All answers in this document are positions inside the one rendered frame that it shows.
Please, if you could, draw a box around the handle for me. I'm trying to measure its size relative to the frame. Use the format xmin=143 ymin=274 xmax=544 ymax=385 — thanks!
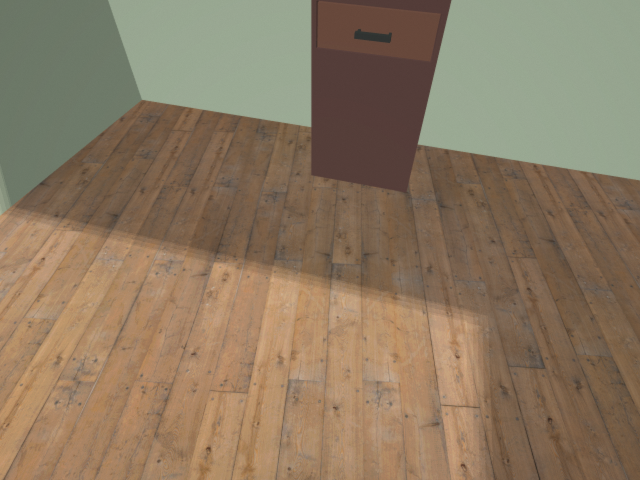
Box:
xmin=354 ymin=29 xmax=392 ymax=43

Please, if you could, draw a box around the drawer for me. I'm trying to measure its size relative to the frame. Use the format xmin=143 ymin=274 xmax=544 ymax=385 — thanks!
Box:
xmin=317 ymin=1 xmax=441 ymax=61

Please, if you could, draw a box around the cabinet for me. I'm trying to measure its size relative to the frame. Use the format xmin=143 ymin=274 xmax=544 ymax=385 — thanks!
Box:
xmin=311 ymin=0 xmax=451 ymax=192

